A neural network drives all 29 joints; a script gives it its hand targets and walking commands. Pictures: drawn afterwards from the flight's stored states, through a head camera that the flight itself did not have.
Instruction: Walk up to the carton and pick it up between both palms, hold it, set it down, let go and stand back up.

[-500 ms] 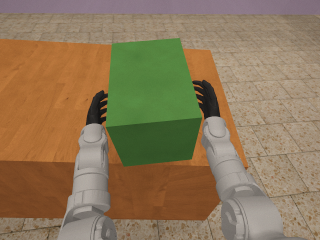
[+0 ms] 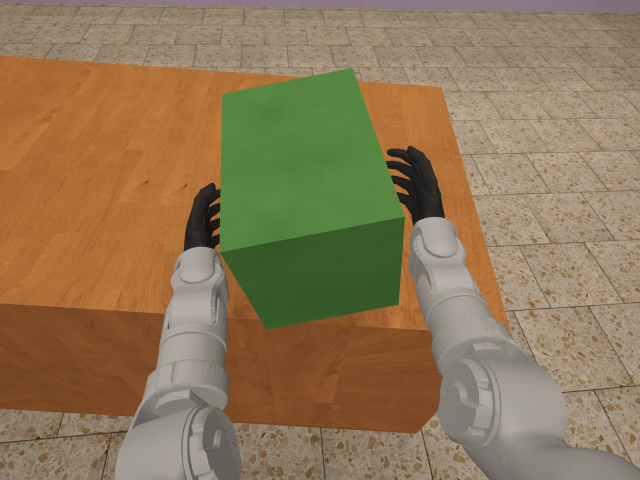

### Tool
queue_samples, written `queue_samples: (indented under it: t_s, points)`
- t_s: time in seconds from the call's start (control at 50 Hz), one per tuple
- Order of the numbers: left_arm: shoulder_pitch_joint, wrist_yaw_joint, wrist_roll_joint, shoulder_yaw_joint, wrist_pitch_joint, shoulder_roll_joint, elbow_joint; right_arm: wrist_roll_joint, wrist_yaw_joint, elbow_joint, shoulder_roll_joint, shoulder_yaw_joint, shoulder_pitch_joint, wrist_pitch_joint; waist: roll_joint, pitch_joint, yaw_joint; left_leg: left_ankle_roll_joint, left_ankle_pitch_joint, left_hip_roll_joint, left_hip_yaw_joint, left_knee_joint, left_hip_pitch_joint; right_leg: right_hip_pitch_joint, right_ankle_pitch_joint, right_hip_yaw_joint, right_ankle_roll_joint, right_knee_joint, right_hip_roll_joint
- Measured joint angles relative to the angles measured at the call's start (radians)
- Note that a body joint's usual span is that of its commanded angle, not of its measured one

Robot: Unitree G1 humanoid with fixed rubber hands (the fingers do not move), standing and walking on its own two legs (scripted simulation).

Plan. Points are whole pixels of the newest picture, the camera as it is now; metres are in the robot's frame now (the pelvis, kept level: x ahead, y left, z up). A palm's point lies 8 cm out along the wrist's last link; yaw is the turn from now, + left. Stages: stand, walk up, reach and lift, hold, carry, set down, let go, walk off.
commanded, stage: set down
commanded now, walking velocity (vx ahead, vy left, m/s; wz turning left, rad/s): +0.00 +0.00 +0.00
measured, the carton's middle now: (309, 198) +0.49 +0.08 +0.06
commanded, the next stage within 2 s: none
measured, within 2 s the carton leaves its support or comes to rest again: neither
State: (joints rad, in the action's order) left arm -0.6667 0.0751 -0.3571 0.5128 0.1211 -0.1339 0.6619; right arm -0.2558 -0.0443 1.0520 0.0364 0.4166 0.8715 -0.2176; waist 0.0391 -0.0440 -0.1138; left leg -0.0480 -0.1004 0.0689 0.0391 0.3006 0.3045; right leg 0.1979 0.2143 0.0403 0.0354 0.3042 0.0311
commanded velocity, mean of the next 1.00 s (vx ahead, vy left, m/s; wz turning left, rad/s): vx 0.00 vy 0.00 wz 0.00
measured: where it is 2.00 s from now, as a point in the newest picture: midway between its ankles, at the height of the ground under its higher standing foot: outside the picture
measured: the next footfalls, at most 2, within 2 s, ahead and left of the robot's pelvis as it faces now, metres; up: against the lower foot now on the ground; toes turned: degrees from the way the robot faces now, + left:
none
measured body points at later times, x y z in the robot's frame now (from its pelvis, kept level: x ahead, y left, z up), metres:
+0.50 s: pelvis +0.01 +0.00 +0.00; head +0.07 +0.01 +0.44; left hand +0.40 +0.20 +0.04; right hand +0.47 -0.07 +0.09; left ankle +0.02 +0.15 -0.75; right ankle -0.04 -0.09 -0.75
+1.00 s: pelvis +0.01 +0.00 -0.01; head +0.11 -0.01 +0.43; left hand +0.41 +0.21 +0.02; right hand +0.50 -0.06 +0.05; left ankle +0.02 +0.15 -0.75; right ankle -0.04 -0.09 -0.75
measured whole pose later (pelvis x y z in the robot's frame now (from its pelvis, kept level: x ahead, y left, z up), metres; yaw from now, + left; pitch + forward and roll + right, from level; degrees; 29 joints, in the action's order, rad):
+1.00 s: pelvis +0.01 +0.00 -0.01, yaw +0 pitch +22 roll +0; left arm -0.77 0.13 -0.32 0.61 -0.07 -0.13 0.87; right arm -0.43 -0.01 1.21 -0.01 0.59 0.99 -0.30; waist 0.02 -0.19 -0.17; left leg -0.04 -0.11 0.08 0.08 0.35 0.62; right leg 0.53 0.23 0.05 0.04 0.38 0.03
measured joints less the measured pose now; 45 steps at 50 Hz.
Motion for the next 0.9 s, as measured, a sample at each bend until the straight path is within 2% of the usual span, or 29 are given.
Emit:
queue_samples:
  t_s: [0.38,0.72,0.9]
  points:
    - [-0.051,0.017,-0.020,0.062,-0.034,-0.018,0.068,-0.104,0.036,0.046,0.001,0.135,0.047,-0.006,0.007,-0.036,-0.020,0.001,-0.006,0.011,0.025,0.018,0.089,0.095,0.000,-0.009,0.001,0.016,0.004]
    - [-0.066,0.027,-0.006,0.099,-0.120,-0.011,0.161,-0.148,0.035,0.086,-0.011,0.152,0.067,-0.026,-0.009,-0.104,-0.038,0.003,-0.004,0.009,0.033,0.027,0.207,0.225,0.017,0.000,0.001,0.057,-0.004]
    - [-0.079,0.046,0.022,0.096,-0.170,-0.004,0.192,-0.164,0.038,0.129,-0.027,0.169,0.095,-0.071,-0.019,-0.137,-0.050,0.005,-0.008,0.012,0.037,0.047,0.282,0.295,0.019,0.008,0.001,0.068,-0.004]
